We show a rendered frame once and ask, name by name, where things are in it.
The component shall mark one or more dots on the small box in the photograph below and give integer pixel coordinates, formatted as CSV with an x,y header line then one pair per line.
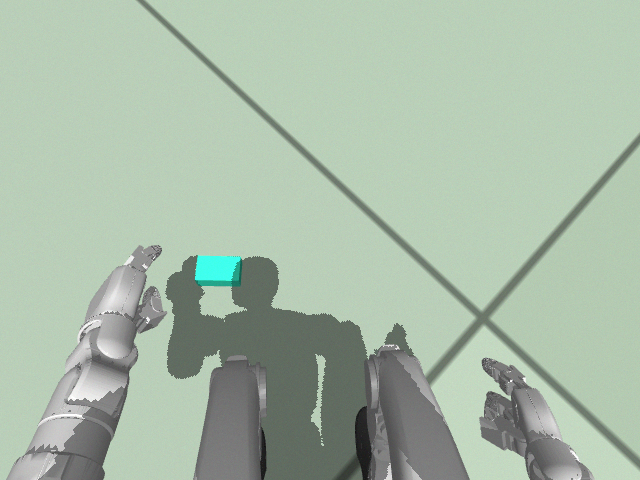
x,y
218,271

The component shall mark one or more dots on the right robot hand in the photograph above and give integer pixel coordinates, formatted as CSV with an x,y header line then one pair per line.
x,y
524,419

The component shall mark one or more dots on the left robot hand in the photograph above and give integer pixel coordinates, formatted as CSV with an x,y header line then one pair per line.
x,y
121,292

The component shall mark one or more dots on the right robot arm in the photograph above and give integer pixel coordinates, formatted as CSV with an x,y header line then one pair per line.
x,y
552,459

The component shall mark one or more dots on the left robot arm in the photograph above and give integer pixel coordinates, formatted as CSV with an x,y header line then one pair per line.
x,y
75,431

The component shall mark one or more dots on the right robot foot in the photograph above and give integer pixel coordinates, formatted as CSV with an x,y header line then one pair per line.
x,y
363,447

